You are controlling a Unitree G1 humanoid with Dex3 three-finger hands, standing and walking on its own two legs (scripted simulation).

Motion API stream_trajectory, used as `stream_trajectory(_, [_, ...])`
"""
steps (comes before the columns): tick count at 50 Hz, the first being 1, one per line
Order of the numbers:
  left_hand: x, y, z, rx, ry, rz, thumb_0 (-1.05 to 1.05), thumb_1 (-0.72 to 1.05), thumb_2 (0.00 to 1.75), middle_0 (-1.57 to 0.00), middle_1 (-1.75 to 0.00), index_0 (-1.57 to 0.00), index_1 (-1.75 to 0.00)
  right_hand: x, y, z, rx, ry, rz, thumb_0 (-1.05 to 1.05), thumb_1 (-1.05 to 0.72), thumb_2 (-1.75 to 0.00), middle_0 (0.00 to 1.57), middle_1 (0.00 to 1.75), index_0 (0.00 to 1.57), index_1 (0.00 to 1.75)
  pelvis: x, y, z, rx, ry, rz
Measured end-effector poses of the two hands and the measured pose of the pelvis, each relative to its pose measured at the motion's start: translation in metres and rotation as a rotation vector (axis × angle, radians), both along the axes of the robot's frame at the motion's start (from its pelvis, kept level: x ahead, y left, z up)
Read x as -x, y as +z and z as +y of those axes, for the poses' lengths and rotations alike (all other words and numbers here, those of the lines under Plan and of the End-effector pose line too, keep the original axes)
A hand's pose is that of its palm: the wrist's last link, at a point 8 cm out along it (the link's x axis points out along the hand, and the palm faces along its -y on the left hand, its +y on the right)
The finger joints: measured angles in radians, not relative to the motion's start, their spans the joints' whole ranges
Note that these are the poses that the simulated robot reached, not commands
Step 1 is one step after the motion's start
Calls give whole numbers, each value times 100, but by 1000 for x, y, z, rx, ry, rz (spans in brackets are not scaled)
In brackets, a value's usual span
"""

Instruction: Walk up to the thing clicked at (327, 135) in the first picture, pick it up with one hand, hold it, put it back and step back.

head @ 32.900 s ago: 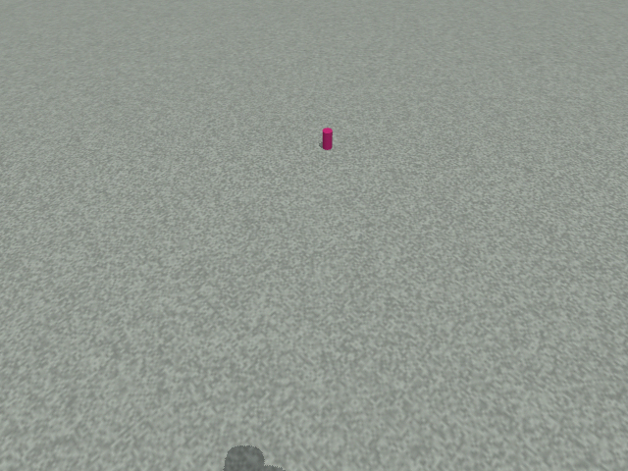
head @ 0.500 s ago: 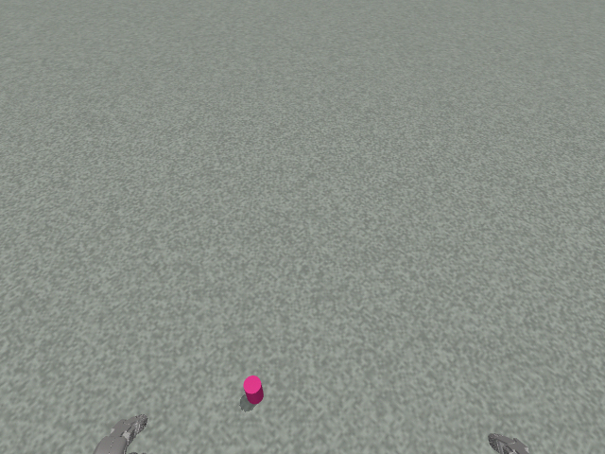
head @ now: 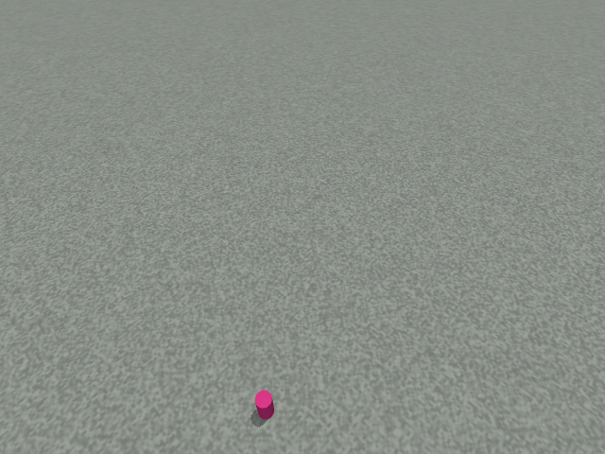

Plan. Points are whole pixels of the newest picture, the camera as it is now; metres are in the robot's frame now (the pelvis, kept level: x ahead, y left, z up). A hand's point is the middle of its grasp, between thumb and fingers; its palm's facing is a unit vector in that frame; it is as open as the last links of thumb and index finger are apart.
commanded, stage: stand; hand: left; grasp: from above
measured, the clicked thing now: (264, 405) +0.43 +0.15 -0.73
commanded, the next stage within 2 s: step back in 1.76 s
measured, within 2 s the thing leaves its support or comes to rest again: neither
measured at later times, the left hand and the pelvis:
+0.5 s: hand out of the picture +0.05 +0.21 -0.16, palm faces +0.02 -0.95 -0.31, open 7.4 cm; pelvis +0.01 -0.02 +0.00, yaw +0 degrees
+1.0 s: hand out of the picture +0.10 +0.21 -0.15, palm faces +0.01 -0.95 -0.32, open 7.4 cm; pelvis +0.02 -0.03 +0.01, yaw +0 degrees
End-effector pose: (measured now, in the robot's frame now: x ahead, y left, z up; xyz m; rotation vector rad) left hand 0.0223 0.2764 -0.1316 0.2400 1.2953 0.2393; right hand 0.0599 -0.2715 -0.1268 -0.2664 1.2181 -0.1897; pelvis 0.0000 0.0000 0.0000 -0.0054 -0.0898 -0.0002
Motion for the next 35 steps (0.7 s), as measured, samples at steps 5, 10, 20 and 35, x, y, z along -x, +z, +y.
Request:
stream_trajectory(5, [6,2,0,-9,0,12,0,90,90,-20,-30,-21,-30,6,0,-7,4,-2,15,1,-91,-90,20,30,20,30,3,1,-3,0,3,3])
stream_trajectory(10, [9,4,-2,-14,-1,25,0,90,90,-20,-30,-21,-30,10,-1,-16,9,-4,32,1,-91,-90,20,30,20,30,3,1,-8,-1,4,9])
stream_trajectory(20, [-3,6,-13,-11,-10,19,0,90,90,-20,-30,-21,-30,7,-1,-28,10,0,46,1,-91,-90,20,30,20,30,-2,2,-17,-1,4,14])
stream_trajectory(35, [-46,9,-24,-2,-38,-30,0,90,90,-20,-30,-21,-30,-9,1,-36,9,2,49,1,-91,-90,20,30,20,30,-16,4,-26,-4,-1,29])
